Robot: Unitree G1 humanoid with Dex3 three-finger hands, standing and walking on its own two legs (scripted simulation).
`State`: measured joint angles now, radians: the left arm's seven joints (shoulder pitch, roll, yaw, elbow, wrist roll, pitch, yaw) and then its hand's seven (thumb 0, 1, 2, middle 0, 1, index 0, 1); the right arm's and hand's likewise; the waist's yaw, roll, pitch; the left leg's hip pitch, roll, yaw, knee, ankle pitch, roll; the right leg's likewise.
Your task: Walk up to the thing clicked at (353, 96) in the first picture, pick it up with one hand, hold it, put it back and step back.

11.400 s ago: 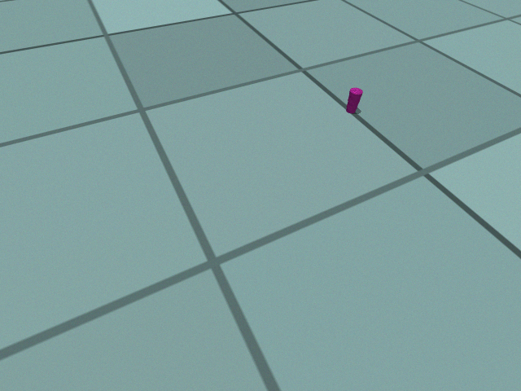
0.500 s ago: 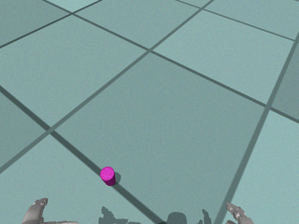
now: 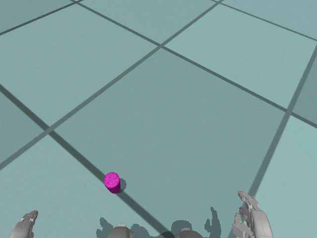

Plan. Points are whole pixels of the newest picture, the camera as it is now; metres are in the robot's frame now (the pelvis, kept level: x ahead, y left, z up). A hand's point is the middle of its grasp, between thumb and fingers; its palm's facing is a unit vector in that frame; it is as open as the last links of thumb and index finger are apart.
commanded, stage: go down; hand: left
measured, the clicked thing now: (113, 184) +0.43 +0.20 -0.63
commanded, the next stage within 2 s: none
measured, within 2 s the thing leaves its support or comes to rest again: neither
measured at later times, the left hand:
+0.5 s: hand out of the picture +0.13 +0.28 -0.13, palm faces +0.13 -0.93 -0.34, open 17.0 cm
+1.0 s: hand (44, 204) +0.25 +0.35 -0.23, palm faces +0.21 -0.95 -0.21, open 17.1 cm
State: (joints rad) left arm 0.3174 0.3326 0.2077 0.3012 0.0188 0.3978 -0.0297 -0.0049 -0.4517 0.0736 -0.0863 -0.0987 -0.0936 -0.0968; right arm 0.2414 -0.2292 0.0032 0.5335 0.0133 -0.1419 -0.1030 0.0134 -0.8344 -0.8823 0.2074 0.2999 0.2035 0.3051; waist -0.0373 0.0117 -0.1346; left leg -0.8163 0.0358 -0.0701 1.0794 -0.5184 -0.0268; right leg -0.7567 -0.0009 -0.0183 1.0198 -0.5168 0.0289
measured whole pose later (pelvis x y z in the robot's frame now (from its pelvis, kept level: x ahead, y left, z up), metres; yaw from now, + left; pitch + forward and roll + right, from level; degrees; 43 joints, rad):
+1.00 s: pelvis -0.07 -0.01 -0.18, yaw -3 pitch +31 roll -4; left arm -0.24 0.60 0.64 0.85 -0.14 -0.31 -0.43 -0.01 -0.45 0.05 -0.04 -0.04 -0.05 -0.03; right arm 0.12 -0.31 0.02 0.64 -0.02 -0.18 -0.05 0.01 -0.88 -0.90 0.21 0.30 0.20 0.30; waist -0.02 -0.02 -0.17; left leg -1.70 0.02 -0.11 1.81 -0.66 -0.05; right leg -1.65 0.01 -0.02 1.77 -0.68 0.03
